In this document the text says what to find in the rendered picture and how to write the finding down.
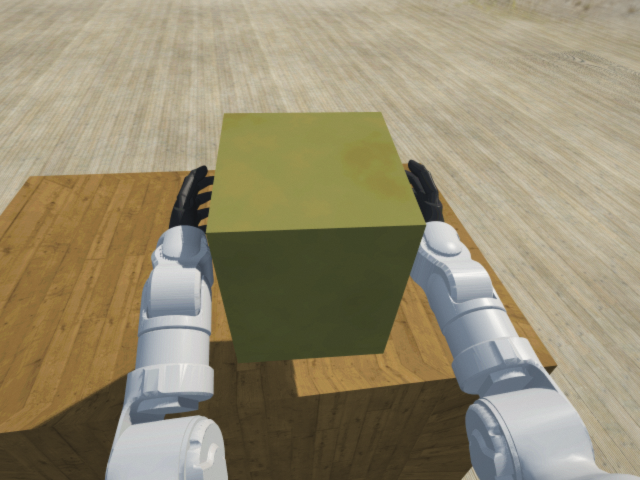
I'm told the robot right upper arm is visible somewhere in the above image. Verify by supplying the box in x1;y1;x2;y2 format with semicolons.
465;386;640;480

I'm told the robot right hand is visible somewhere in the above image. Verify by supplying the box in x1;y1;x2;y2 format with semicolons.
405;160;445;223

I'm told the carton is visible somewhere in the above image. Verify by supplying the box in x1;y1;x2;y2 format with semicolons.
206;112;426;363

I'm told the right robot forearm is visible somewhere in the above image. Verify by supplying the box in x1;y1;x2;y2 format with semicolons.
410;221;595;461

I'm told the robot left hand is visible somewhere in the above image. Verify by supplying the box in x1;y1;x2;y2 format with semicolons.
169;165;214;234

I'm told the pedestal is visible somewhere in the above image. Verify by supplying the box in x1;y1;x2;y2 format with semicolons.
0;163;558;480

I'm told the robot left upper arm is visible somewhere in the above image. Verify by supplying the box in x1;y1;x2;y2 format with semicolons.
107;415;228;480

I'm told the left robot forearm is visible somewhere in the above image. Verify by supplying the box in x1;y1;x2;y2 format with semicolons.
105;225;214;480

